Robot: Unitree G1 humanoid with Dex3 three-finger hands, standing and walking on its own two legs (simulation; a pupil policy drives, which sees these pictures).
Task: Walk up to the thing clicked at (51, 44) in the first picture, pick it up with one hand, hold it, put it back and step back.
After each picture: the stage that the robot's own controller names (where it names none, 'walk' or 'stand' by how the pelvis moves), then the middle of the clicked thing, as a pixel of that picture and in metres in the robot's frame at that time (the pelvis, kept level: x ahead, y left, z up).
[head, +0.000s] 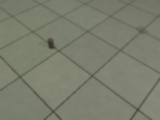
stand; (50, 43) +1.37 +0.33 -0.72
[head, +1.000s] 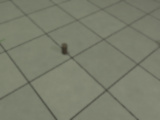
walk; (64, 49) +1.23 +0.13 -0.69
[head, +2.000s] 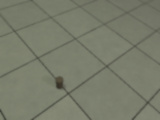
walk; (59, 82) +0.77 +0.11 -0.71
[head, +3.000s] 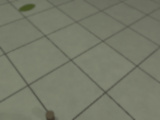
walk; (50, 117) +0.50 +0.19 -0.71
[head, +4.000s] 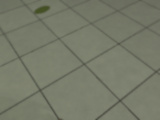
stand; out of the picture +0.43 +0.18 -0.70
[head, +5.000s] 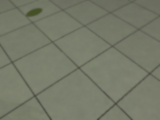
stand; out of the picture +0.39 +0.18 -0.72
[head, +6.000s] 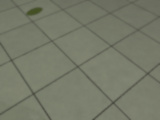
stand; out of the picture +0.41 +0.19 -0.73
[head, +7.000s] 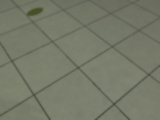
stand; out of the picture +0.39 +0.19 -0.73
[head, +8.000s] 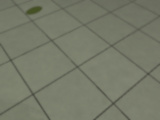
stand; out of the picture +0.39 +0.19 -0.73
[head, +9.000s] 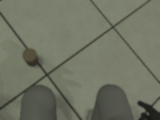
go down; (31, 58) +0.47 +0.21 -0.39
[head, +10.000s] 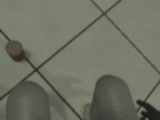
go down; (16, 51) +0.47 +0.23 -0.31
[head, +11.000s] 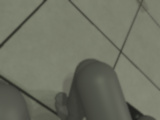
close in; out of the picture +0.46 +0.28 -0.23
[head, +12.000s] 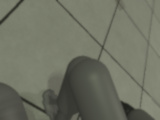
close; out of the picture +0.45 +0.28 -0.23
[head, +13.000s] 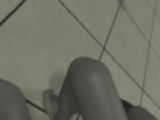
lift; out of the picture +0.42 +0.24 -0.24
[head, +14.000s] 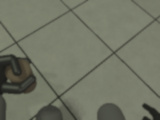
lift; (22, 77) +0.34 +0.19 -0.02
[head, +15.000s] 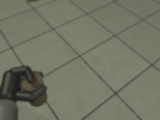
hold; (35, 90) +0.32 +0.16 +0.01
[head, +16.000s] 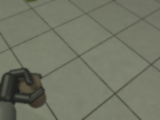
hold; (33, 92) +0.32 +0.17 +0.00
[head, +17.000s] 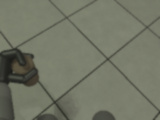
crouch; (26, 72) +0.39 +0.17 -0.07
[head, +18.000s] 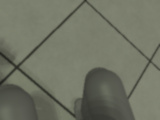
lower; out of the picture +0.49 +0.26 -0.12
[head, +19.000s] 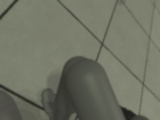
lower; out of the picture +0.44 +0.28 -0.23
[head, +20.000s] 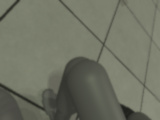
lower; out of the picture +0.44 +0.28 -0.24
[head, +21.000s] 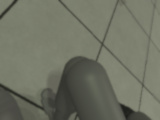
lower; out of the picture +0.44 +0.28 -0.24
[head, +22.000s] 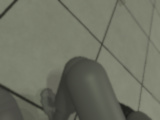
lower; out of the picture +0.44 +0.28 -0.24
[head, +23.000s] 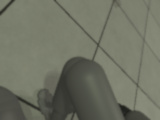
open; out of the picture +0.44 +0.26 -0.24
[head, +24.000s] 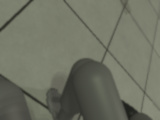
stand; out of the picture +0.44 +0.26 -0.24
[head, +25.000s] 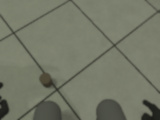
walk; (46, 80) +0.44 +0.17 -0.49
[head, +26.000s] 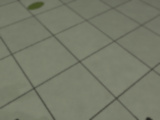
stand; out of the picture +0.40 +0.15 -0.66
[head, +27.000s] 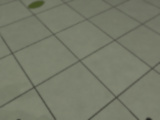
stand; out of the picture +0.40 +0.16 -0.67
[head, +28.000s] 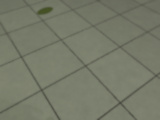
stand; out of the picture +0.41 +0.14 -0.72
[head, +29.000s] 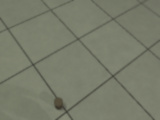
walk; (58, 103) +0.44 +0.10 -0.71
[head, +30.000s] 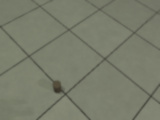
walk; (57, 87) +0.59 +0.16 -0.69
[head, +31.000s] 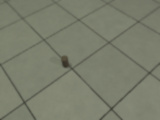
walk; (65, 61) +0.93 +0.20 -0.70
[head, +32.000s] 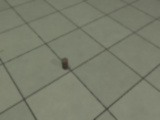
stand; (64, 63) +1.03 +0.15 -0.71
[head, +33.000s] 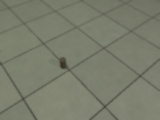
stand; (63, 63) +1.05 +0.16 -0.72
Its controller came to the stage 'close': yes
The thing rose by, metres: 0.70
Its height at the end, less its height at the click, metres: +0.00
